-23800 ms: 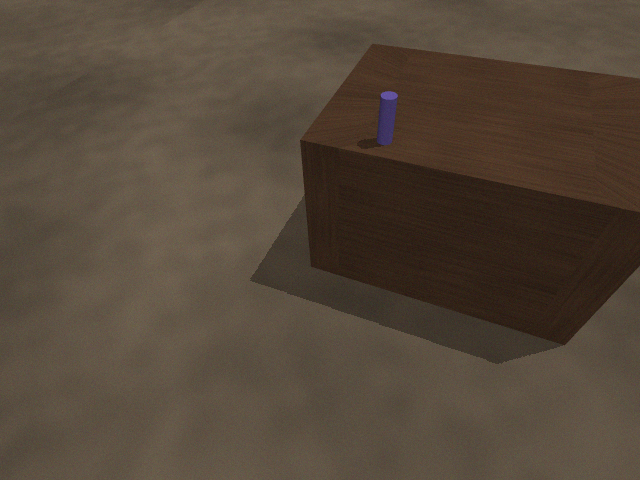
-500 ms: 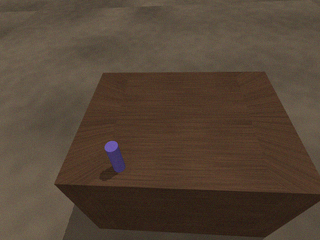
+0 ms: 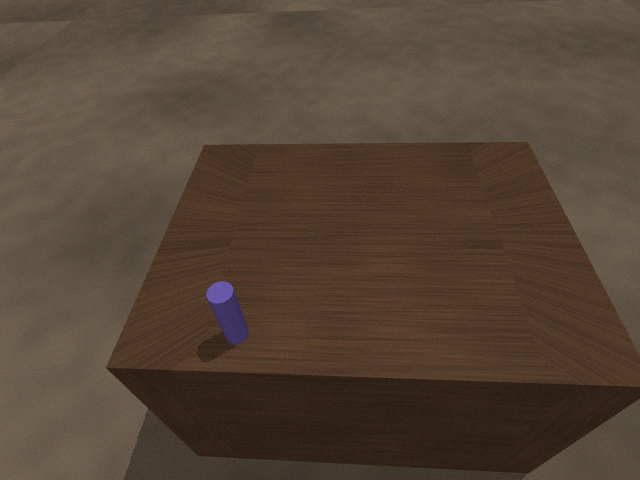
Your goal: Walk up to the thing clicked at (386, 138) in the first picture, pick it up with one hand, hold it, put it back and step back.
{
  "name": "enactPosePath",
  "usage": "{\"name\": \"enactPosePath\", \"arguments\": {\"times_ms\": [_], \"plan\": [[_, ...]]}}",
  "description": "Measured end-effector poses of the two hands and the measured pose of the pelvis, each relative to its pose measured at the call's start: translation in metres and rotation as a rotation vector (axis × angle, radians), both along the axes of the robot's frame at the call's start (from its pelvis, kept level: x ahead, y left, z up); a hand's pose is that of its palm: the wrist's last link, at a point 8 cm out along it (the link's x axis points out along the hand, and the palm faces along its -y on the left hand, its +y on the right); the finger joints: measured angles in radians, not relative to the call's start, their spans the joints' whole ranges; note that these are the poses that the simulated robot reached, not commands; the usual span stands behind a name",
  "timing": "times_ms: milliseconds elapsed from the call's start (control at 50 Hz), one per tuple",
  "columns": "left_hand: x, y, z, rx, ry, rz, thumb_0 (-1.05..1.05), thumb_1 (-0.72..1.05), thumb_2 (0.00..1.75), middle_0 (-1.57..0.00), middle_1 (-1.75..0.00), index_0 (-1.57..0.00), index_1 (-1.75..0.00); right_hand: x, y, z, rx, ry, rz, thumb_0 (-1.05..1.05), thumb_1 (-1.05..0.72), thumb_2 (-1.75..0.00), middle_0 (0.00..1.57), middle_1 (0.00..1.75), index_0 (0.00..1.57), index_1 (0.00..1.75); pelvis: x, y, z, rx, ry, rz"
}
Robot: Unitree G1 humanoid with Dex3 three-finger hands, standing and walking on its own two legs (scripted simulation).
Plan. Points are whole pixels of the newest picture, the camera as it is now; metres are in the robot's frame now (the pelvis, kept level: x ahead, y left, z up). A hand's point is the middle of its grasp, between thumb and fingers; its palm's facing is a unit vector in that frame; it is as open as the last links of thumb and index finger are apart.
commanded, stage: stand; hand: left
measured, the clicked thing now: (229, 314) +0.41 +0.19 -0.11
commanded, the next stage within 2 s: none
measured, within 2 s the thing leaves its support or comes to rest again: neither
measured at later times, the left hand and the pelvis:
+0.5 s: hand out of the picture +0.08 +0.25 -0.15, palm faces -0.01 -0.94 -0.35, open 7.5 cm; pelvis +0.00 -0.01 +0.00, yaw +0 degrees
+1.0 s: hand out of the picture +0.07 +0.25 -0.15, palm faces -0.01 -0.94 -0.35, open 7.4 cm; pelvis +0.00 -0.01 +0.00, yaw -1 degrees
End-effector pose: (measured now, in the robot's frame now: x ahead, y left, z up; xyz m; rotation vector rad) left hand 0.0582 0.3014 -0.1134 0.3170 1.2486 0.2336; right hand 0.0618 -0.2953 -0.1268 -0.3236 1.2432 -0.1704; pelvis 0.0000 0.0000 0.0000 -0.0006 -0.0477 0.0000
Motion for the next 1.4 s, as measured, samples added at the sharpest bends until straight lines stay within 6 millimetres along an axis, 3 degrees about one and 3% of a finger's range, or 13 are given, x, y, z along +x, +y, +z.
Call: {"name": "enactPosePath", "arguments": {"times_ms": [180, 300, 420, 640, 1080, 1400], "plan": [[0.0, -0.003, -0.001, -0.003, 0.007, -0.002, 0.0, 0.26, 0.72, -0.19, -0.28, -0.19, -0.28, -0.002, -0.003, -0.001, 0.001, 0.011, -0.006, 0.0, -0.9, -0.9, 0.21, 0.3, 0.21, 0.3, 0.001, -0.002, 0.0, -0.001, 0.003, -0.001], [0.003, -0.006, -0.001, -0.006, 0.006, -0.005, 0.0, 0.65, 0.84, -0.2, -0.29, -0.2, -0.29, -0.002, -0.005, -0.001, -0.001, 0.014, -0.007, 0.0, -0.9, -0.9, 0.21, 0.3, 0.21, 0.3, 0.002, -0.004, 0.0, 0.001, 0.005, -0.003], [0.008, -0.007, 0.0, -0.007, -0.005, -0.008, 0.0, 0.82, 0.88, -0.2, -0.3, -0.2, -0.29, 0.0, -0.006, -0.001, 0.0, 0.008, -0.008, 0.0, -0.9, -0.9, 0.21, 0.3, 0.21, 0.3, 0.003, -0.005, 0.0, 0.002, 0.005, -0.004], [0.013, -0.009, 0.001, -0.005, -0.019, -0.015, 0.01, 0.9, 0.9, -0.2, -0.3, -0.2, -0.3, 0.002, -0.008, 0.0, 0.003, -0.004, -0.008, 0.0, -0.9, -0.9, 0.21, 0.3, 0.21, 0.3, 0.002, -0.007, 0.0, 0.002, 0.005, -0.007], [0.009, -0.012, -0.002, -0.016, -0.009, -0.018, 0.01, 0.9, 0.9, -0.2, -0.3, -0.2, -0.3, -0.007, -0.009, 0.0, 0.001, 0.014, -0.02, 0.0, -0.9, -0.9, 0.21, 0.3, 0.21, 0.3, 0.001, -0.008, 0.0, 0.0, 0.007, -0.012], [0.011, -0.009, -0.002, -0.015, -0.016, -0.023, 0.01, 0.9, 0.9, -0.2, -0.3, -0.2, -0.3, -0.003, -0.006, 0.002, -0.001, -0.002, -0.023, 0.0, -0.9, -0.9, 0.21, 0.3, 0.21, 0.3, 0.001, -0.006, 0.0, 0.0, 0.005, -0.016]]}}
